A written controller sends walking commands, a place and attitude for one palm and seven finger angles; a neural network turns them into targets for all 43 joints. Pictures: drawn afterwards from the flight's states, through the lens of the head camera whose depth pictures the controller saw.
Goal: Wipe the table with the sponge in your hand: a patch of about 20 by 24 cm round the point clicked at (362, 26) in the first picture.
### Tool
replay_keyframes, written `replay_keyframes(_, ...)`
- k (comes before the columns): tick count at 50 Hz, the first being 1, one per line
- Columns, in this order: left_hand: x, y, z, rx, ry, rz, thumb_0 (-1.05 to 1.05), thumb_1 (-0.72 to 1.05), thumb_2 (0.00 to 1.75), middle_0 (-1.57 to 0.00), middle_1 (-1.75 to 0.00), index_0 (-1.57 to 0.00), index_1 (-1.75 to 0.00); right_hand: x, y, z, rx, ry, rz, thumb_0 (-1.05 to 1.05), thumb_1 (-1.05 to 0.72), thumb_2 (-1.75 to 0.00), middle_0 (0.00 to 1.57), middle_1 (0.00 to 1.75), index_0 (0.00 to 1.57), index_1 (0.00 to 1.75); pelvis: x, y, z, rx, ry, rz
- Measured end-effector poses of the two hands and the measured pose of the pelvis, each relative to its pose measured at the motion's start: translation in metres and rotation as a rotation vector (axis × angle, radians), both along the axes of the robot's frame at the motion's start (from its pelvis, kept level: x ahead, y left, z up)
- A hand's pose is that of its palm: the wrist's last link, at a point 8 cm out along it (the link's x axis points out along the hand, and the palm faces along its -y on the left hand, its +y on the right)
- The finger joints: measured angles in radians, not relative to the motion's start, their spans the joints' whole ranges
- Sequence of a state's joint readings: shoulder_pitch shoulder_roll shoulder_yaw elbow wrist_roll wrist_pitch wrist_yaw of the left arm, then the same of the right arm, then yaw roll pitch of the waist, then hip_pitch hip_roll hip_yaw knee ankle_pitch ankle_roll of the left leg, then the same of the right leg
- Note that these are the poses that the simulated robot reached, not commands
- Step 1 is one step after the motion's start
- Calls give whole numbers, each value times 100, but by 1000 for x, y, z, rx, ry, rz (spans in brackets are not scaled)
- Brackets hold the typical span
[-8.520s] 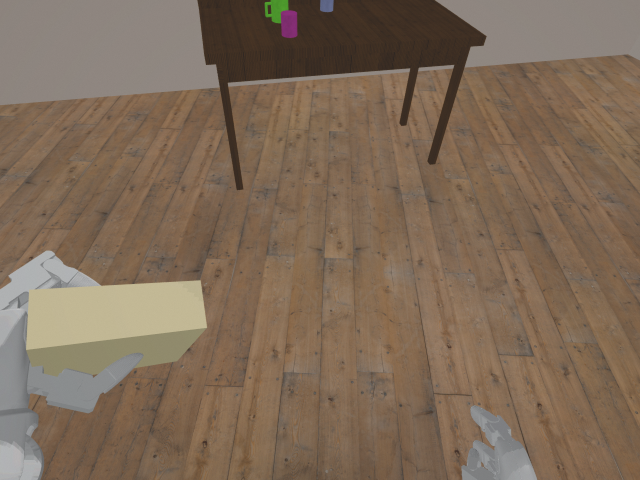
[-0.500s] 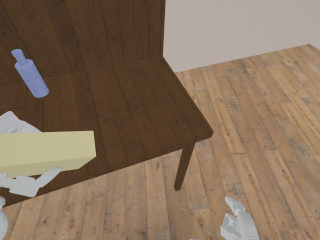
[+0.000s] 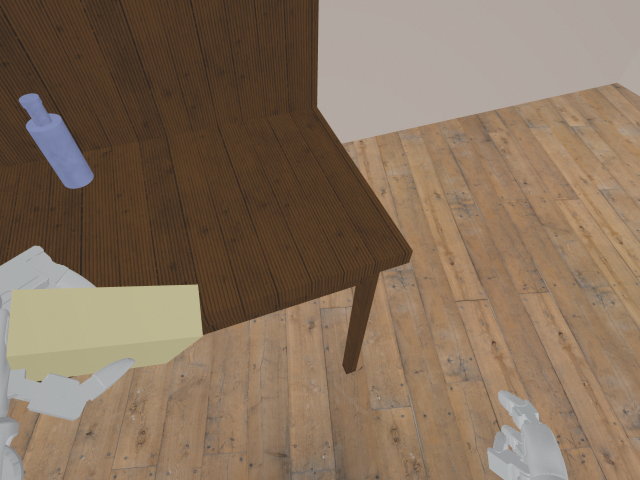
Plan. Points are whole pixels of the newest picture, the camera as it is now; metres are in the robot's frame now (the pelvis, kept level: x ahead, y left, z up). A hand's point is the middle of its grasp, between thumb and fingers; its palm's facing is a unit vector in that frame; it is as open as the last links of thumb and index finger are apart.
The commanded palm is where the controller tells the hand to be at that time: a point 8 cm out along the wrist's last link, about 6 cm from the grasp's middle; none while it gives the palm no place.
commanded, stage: come to a stop and stand still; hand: left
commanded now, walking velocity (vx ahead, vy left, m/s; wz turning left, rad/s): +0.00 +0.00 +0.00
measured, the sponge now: (133, 332) +0.23 +0.19 +0.14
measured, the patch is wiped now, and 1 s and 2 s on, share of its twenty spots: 0.00 0.00 0.00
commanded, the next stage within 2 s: look again from close up in 1.90 s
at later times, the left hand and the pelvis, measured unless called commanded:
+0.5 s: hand (31, 418) +0.15 +0.23 +0.16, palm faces +0.33 -0.85 -0.41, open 9.3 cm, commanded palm +0.10 +0.28 +0.18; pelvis -0.07 +0.00 +0.00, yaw -2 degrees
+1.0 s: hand out of the picture +0.11 +0.24 +0.17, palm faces +0.38 -0.81 -0.45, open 9.3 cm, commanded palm +0.05 +0.28 +0.18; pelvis -0.11 +0.00 -0.01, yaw +0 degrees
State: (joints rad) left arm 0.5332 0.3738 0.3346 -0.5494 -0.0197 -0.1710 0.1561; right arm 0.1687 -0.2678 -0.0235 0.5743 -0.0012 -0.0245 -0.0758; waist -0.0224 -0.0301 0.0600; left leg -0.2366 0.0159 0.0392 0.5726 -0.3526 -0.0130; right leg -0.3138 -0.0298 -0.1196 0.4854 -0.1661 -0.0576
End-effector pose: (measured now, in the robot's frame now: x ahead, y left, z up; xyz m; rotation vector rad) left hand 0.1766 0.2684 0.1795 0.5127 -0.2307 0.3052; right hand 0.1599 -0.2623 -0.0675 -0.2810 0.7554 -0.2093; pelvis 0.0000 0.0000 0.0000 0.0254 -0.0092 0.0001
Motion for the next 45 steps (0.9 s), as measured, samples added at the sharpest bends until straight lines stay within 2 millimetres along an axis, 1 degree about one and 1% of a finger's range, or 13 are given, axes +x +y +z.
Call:
replay_keyframes(3,-16,10,1,0,-51,-9,0,-43,101,-84,-133,-84,-133,-11,8,1,-20,-4,-3,2,-90,-90,20,30,19,30,-10,8,-5,-13,-20,-1)
replay_keyframes(6,-30,21,4,7,-75,15,0,-43,101,-84,-133,-84,-133,-23,26,2,12,-14,13,2,-90,-90,20,30,19,30,-16,10,-2,-8,-32,-14)
replay_keyframes(9,-40,28,6,7,-90,57,0,-43,101,-84,-133,-84,-133,-31,45,-3,65,-33,48,2,-90,-90,20,30,19,30,-23,9,-2,-15,-39,-3)
replay_keyframes(12,-47,26,4,-11,-102,84,0,-43,101,-84,-133,-84,-133,-38,59,-13,121,-42,83,2,-90,-90,20,30,20,30,-33,7,-4,-15,-50,-8)
replay_keyframes(15,-51,16,-1,-40,-86,78,0,-43,101,-84,-133,-84,-133,-47,67,-20,159,-36,107,2,-90,-90,21,30,20,30,-44,4,-5,-26,-60,-5)
replay_keyframes(18,-55,6,-6,-63,-53,48,0,-43,101,-84,-133,-84,-133,-58,65,-23,168,-22,105,2,-90,-90,21,30,20,30,-54,2,-4,-22,-52,-11)
replay_keyframes(22,-61,1,-10,-58,-13,2,0,-43,101,-84,-133,-84,-133,-76,53,-22,135,2,71,2,-90,-90,21,30,20,30,-65,4,-3,-20,-49,-24)
replay_keyframes(28,-73,9,-2,-7,-16,0,0,-43,101,-84,-133,-84,-133,-103,33,-16,80,27,12,2,-90,-90,21,30,20,30,-76,4,1,-29,-47,-23)
replay_keyframes(31,-80,14,1,8,-42,17,0,-43,101,-84,-133,-84,-133,-111,25,-16,62,24,4,2,-90,-90,20,30,20,30,-81,4,-2,-28,-57,-22)
replay_keyframes(33,-84,14,-1,1,-46,27,0,-43,101,-84,-133,-84,-133,-114,22,-17,59,19,-2,2,-90,-90,20,30,20,30,-82,3,-3,-25,-64,-24)
replay_keyframes(36,-88,13,-9,-30,-21,41,0,-43,101,-84,-133,-84,-133,-117,21,-16,61,13,-8,2,-90,-90,20,30,20,30,-84,4,-1,-27,-61,-26)
replay_keyframes(40,-89,10,-14,-59,0,29,0,-43,101,-84,-133,-84,-133,-119,25,-13,56,10,7,2,-90,-90,20,30,20,30,-92,6,0,-28,-54,-26)
replay_keyframes(45,-91,9,-3,-25,-46,-18,0,-43,101,-85,-133,-84,-133,-121,35,-12,62,-2,18,2,-90,-90,20,30,20,30,-104,9,-1,-32,-67,-27)
